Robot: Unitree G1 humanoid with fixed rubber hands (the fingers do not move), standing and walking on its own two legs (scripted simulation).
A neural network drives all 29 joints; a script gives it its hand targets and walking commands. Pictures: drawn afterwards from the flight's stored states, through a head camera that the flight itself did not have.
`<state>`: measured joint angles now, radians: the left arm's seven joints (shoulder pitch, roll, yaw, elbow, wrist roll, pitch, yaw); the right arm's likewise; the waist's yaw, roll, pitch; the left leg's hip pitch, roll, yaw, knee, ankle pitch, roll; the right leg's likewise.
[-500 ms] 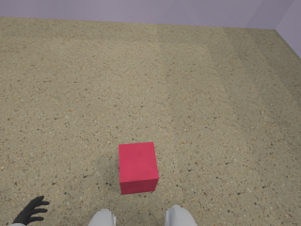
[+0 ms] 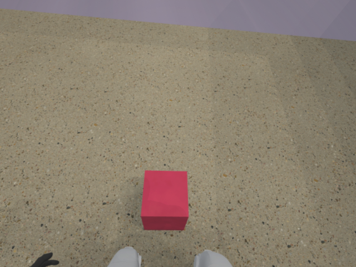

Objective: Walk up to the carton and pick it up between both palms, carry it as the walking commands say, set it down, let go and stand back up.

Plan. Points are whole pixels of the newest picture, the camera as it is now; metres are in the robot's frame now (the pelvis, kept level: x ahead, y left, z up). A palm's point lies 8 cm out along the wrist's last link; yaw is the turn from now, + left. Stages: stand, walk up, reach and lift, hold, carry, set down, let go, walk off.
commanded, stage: walk up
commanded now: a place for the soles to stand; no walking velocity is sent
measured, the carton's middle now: (165, 201) +0.45 +0.03 -0.60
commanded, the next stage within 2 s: reach and lift in 1.08 s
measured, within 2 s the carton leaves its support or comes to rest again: neither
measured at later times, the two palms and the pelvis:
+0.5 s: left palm out of the picture +0.09 +0.33 -0.11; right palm out of the picture +0.05 -0.32 -0.08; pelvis -0.01 +0.01 +0.00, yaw +2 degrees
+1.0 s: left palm out of the picture +0.08 +0.34 -0.12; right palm out of the picture +0.06 -0.30 -0.09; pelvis -0.01 +0.02 +0.00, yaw +3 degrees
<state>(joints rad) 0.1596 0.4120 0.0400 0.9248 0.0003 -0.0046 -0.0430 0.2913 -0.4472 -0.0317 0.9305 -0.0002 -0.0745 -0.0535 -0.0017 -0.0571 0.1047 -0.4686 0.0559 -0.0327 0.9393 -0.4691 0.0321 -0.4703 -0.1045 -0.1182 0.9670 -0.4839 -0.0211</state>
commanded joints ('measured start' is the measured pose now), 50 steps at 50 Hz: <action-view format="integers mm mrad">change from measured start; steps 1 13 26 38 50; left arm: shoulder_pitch -63 -67 -38 -52 -139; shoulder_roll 270 311 335 263 211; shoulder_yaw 76 98 109 71 54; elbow -65 -29 0 39 53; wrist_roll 14 32 19 5 3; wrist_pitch -30 -22 -22 -36 -17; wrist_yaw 34 30 21 37 30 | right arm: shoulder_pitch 44 -41 -69 -121 -139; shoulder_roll -196 -219 -197 -172 -207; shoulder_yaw -59 -58 -44 -31 -44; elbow -10 -40 -38 -32 -9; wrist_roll -5 -15 -5 1 -15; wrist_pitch -28 -1 -2 -9 -8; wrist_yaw -4 -14 -12 0 5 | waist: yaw -10 35 43 38 31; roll -75 -119 -135 -29 90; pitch -119 -107 -123 -170 -149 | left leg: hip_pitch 58 -181 -168 -56 -38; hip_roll -23 -1 -14 9 56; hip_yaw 98 74 69 4 -128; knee -163 65 19 -92 -293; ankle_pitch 242 -106 -33 344 172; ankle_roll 22 17 3 7 61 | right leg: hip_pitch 140 215 213 240 179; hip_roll -189 -331 -290 -147 -52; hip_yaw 192 382 456 272 165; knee -347 -538 -552 -418 -348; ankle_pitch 455 54 -22 212 20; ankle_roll -123 -216 -207 -117 -62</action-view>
